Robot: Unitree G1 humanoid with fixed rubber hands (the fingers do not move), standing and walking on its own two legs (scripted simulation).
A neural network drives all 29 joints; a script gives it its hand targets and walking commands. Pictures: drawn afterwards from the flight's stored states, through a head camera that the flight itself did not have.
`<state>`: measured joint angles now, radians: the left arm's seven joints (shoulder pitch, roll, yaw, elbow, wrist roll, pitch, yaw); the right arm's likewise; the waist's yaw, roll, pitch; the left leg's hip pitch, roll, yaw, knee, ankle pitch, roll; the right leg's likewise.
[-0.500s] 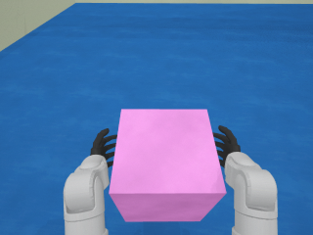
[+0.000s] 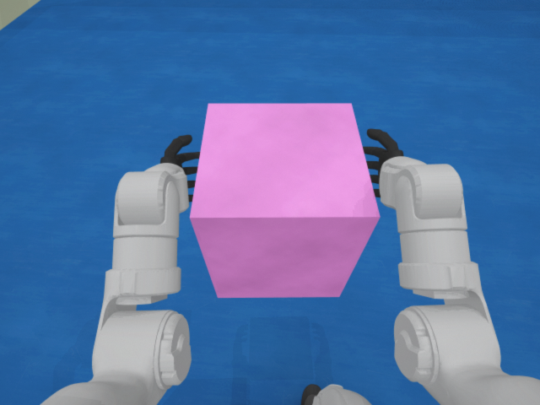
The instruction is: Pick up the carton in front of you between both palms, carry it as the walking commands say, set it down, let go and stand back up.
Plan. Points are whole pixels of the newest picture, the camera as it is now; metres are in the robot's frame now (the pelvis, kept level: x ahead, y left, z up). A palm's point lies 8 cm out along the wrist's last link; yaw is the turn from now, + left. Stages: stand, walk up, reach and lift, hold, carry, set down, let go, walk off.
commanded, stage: carry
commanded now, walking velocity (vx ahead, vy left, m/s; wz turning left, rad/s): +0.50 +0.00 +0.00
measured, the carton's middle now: (279, 208) +0.39 +0.00 +0.06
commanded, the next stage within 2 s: none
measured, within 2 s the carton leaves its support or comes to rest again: neither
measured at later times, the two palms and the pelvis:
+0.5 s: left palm (202, 95) +0.66 +0.15 +0.09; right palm (351, 90) +0.65 -0.15 +0.10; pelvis +0.38 +0.01 +0.02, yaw -2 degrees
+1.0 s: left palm (235, 22) +0.98 +0.10 +0.10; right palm (349, 18) +0.99 -0.20 +0.09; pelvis +0.71 -0.06 +0.02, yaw +1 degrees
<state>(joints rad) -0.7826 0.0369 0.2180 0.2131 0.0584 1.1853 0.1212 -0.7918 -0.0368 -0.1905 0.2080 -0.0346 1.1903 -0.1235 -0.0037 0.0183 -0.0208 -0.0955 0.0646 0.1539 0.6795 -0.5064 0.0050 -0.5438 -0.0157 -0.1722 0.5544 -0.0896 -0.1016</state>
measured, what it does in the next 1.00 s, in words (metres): walks ahead: left foot, then right foot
